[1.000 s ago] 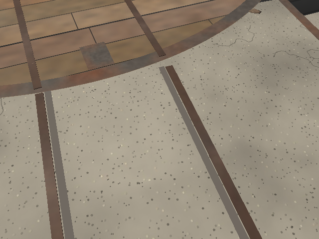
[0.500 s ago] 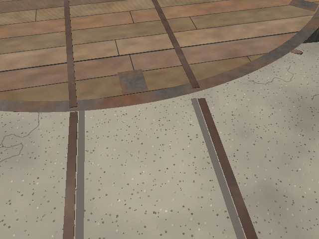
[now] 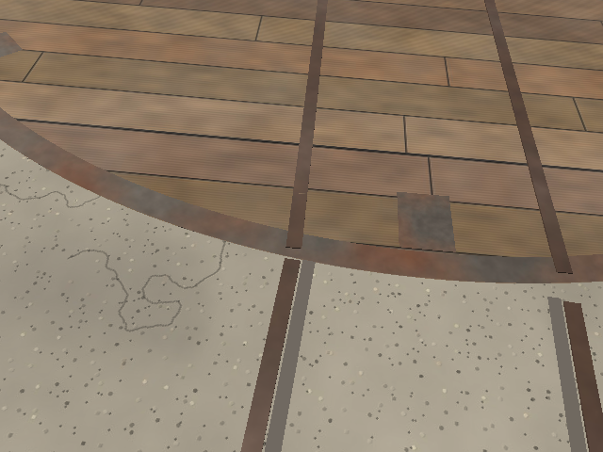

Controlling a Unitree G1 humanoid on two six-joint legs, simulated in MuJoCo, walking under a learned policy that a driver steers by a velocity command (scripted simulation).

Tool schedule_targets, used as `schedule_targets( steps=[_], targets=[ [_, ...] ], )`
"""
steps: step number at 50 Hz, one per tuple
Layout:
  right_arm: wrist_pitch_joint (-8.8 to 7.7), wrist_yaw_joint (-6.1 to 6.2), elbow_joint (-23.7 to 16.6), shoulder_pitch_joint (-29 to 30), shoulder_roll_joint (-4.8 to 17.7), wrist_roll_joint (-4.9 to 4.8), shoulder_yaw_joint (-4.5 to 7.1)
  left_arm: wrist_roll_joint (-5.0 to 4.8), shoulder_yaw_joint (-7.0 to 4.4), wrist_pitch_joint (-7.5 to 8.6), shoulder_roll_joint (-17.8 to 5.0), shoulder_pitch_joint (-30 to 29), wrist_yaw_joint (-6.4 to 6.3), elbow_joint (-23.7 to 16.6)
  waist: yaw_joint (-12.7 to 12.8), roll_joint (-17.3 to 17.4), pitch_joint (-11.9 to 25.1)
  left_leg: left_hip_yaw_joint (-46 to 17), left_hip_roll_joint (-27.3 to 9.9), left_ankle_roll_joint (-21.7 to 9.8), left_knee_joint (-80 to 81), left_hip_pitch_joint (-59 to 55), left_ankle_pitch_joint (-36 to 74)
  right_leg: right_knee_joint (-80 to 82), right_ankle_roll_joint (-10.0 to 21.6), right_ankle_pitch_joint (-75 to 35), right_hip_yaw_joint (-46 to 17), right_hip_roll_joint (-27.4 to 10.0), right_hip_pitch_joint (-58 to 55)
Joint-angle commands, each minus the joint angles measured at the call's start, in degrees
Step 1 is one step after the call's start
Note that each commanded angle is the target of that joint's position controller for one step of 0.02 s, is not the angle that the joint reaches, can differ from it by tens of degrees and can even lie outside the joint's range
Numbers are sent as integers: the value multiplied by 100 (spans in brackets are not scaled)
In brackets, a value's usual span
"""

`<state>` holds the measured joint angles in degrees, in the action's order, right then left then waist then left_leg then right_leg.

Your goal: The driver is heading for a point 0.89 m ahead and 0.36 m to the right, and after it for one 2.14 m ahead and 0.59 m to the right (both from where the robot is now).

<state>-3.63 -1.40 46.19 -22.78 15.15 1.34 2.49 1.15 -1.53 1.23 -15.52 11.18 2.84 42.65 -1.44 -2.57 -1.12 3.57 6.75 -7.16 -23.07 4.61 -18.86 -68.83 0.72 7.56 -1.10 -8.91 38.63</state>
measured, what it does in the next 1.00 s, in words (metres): walks ahead, turning right: right foot, then left foot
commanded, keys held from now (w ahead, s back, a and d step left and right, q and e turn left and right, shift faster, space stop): w+e+shift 0.94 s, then w+q+shift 0.06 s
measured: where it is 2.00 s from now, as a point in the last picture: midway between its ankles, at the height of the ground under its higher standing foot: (513, 137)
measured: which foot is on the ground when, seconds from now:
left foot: down 0.00-0.22, up 0.24-0.64, down 0.66-1.00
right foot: up 0.00-0.22, down 0.24-0.66, up 0.68-1.00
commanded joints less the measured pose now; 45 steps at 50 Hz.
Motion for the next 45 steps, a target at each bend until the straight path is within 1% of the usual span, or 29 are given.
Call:
schedule_targets(
  steps=[1, 5, 6, 8, 10, 11, 12, 13, 14, 15, 16, 17, 19, 21, 23, 26, 29, 31, 32, 33, 34, 35, 36, 37, 38, 39, 41, 43, 45],
  targets=[
    [-256, 9, -136, -346, 790, -4, 179, -145, -98, -15, -405, -498, 37, -195, -184, 390, -778, -435, -1273, 470, 1732, 73, 2379, 674, 158, -606, -90, 426, 692],
    [-348, 112, -13, -194, 565, -22, -2, -103, 11, 117, -287, -894, 129, -237, -45, 494, -693, 563, -1200, 731, 1978, -363, 4680, 2183, 443, -1413, 762, 843, 249],
    [-374, 147, 8, -96, 589, -27, -27, -95, 42, 125, -273, -813, 145, -196, 57, 484, -590, 748, -1207, 791, 1971, -446, 5648, 2554, 525, -1556, 1029, 1001, -177],
    [-400, 292, 32, 65, 885, 0, 31, -100, 24, 77, -444, -304, 122, -23, 413, 789, -95, 895, -1435, 880, 1464, -986, 7890, 2825, 643, -1618, 1272, 1313, -1050],
    [-235, 457, -28, 414, 1238, 90, 156, -107, -130, -14, -893, 1025, 33, 344, 1173, 1055, 558, 898, -1655, 952, -189, -1391, 9562, 2756, 815, -977, 1323, 1674, -2185],
    [-123, 499, -145, 800, 1354, 155, 211, -106, -271, -43, -1184, 2193, -7, 689, 1751, 1025, 929, 845, -1688, 937, -1718, -1128, 9628, 2826, 1005, -649, 1149, 1714, -3148],
    [-34, 504, -257, 1444, 1469, 121, 272, -138, -424, -57, -1363, 3492, -66, 1020, 2544, 814, 1012, 823, -1394, 856, -4383, -235, 8323, 3409, 1517, -547, 415, 1269, -4158],
    [-103, 303, -375, 2062, 583, 167, 30, -200, -368, -96, -1073, 3397, -140, 1299, 2194, -413, 205, 648, -303, 591, -6747, 1837, 1609, 3285, 1585, -248, -20, 1109, -4522],
    [-240, 194, -873, 1679, -204, 139, -195, -108, -354, -90, -1096, 2486, -142, 1127, 976, -1415, 34, -344, 218, 772, -8136, 3929, -791, 3103, 2205, -1505, -2077, 734, -4952],
    [-386, 100, -1198, 816, -124, 56, -340, -32, -400, -71, -1270, 1774, -203, 767, 370, -1410, 923, -1231, -6, 740, -7961, 4649, -794, 4861, 2901, 1097, -4522, -241, -5394],
    [-484, 66, -1022, 970, 471, 191, -299, 13, -396, -40, -946, 1483, -231, 572, 359, 78, 495, -1326, -399, 560, -7214, 4501, -238, 5825, 2635, 2609, -4899, -341, -4707],
    [-463, 64, -965, 1262, 700, 247, -237, 36, -344, 0, -733, 1245, -229, 588, 132, 951, -62, -1208, -625, 582, -6545, 4152, 81, 5988, 2249, 2686, -4439, -148, -3674],
    [-221, 85, -1069, 1512, 625, 391, -315, -23, -317, 206, -820, 1257, -288, 641, -116, 1156, -565, -1128, -967, 847, -5591, 3663, 63, 5978, 2082, 1660, -3618, 278, -2448],
    [-50, 57, -1209, 1852, 511, 367, -402, -70, -328, 356, -904, 1249, -274, 635, -106, 986, -770, -769, -1215, 1056, -4358, 3065, 342, 6186, 1945, 1022, -2808, 718, -1471],
    [-52, 20, -1515, 2613, 407, 217, -471, -111, -367, 404, -892, 1420, -265, 655, 253, 622, -805, -519, -1259, 1171, -2999, 2703, 1214, 6205, 1765, -113, -2320, 959, -1293],
    [-68, 13, -1742, 3192, 155, 65, -552, -189, -453, 371, -979, 1787, -210, 737, 806, 193, -425, -254, -914, 1085, -1539, 2315, 2375, 5861, 1322, -1628, -2132, 1106, -2102],
    [-130, 71, -1808, 3178, 310, 37, -488, -151, -533, 339, -1112, 1762, -230, 714, 845, -69, -86, -325, -641, 934, -684, 1913, 2337, 5241, 1102, -2764, -2211, 971, -3006],
    [-184, 179, -1566, 2289, 791, 24, -274, -112, -597, 379, -1371, 1509, -240, 627, 366, -104, 634, -453, -396, 795, -470, 635, 1718, 4017, 835, -3972, -2267, 963, -3299],
    [-221, 249, -1302, 1217, 1055, -3, -134, -102, -644, 413, -1575, 1120, -213, 527, -315, -114, 1168, -602, -577, 704, -445, -530, 1419, 2863, 740, -3782, -2217, 1074, -2963],
    [-247, 362, -1000, -168, 1477, 79, 75, -76, -582, 495, -1307, 773, -204, 368, -957, 111, 1832, -1137, -1300, 556, -773, -1965, 193, 1348, 714, -2698, -1942, 1264, -2151],
    [-242, 429, -813, -888, 1787, 316, 190, -146, -314, 530, -230, 795, -245, 120, -862, 1482, 2276, -3071, -2982, 366, -485, -3283, -1312, -402, 696, 2157, -1279, 1702, -557],
    [-174, 347, -856, -203, 1996, 285, 298, -327, -197, 456, -335, 1336, -241, -206, -222, 2734, 2730, -5818, -3615, -206, 687, -3215, -2390, -1319, 642, 2035, -796, 1593, 443],
    [-128, 301, -1044, 559, 1176, 235, 194, -139, -251, 307, -769, 807, -281, 20, -260, 1405, 1627, -4872, -3110, -130, 878, -2230, -3064, -1325, 652, 1253, -611, 1067, 747],
    [-111, 268, -987, 776, 782, 173, 99, -29, -289, 240, -839, 470, -200, -15, -227, 788, 944, -3688, -2806, -14, 807, -1441, -1961, -1014, 586, 846, -446, 895, 657],
    [-109, 247, -832, 705, 654, 209, 68, 18, -296, 178, -784, 263, -116, -44, -174, 443, 628, -2907, -2579, 88, 849, -938, -896, -857, 523, 782, -403, 734, 523],
    [-142, 260, -593, 449, 580, 181, 35, 97, -262, 109, -613, 96, -19, -180, -106, 544, 384, -2289, -2405, 151, 898, -602, -275, -761, 495, 770, -416, 579, 496],
    [-249, 178, -215, 114, 345, 49, -12, 107, -144, -35, -300, -174, 89, -457, 22, 818, 145, -1530, -2303, 303, 1011, -374, 605, -737, 484, 695, -348, 361, 716],
    [-338, 114, -104, 139, 364, -16, -6, 115, -57, -105, -245, -535, 157, -761, 139, 777, -10, -823, -2272, 377, 1236, -97, 1430, -562, 467, 356, -219, 291, 850],
    [-413, 110, -76, 330, 503, 8, 16, 87, 0, -113, -300, -863, 212, -1019, 294, 793, -224, -99, -2142, 446, 1483, 236, 2052, -8, 456, -264, -86, 279, 722]
  ],
)
Velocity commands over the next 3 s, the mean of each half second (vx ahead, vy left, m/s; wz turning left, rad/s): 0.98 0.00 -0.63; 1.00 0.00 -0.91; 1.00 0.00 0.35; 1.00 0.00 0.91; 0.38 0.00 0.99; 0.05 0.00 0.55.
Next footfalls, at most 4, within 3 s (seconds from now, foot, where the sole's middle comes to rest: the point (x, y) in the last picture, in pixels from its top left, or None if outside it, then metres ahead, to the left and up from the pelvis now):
0.24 right None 0.41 -0.03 -0.77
0.66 left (287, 307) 0.87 0.01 -0.77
1.10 right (444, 263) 1.02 -0.43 -0.77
1.54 left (478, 161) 1.44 -0.62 -0.77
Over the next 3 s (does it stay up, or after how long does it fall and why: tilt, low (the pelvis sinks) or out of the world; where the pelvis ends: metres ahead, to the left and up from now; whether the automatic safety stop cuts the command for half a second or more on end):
stays up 2.00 -0.85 0.00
